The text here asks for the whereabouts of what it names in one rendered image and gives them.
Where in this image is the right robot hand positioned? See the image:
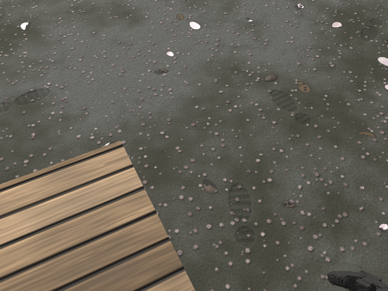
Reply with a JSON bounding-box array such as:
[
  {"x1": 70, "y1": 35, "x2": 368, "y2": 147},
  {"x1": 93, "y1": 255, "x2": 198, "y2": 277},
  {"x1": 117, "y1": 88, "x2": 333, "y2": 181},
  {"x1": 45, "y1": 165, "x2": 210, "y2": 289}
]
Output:
[{"x1": 327, "y1": 270, "x2": 388, "y2": 291}]

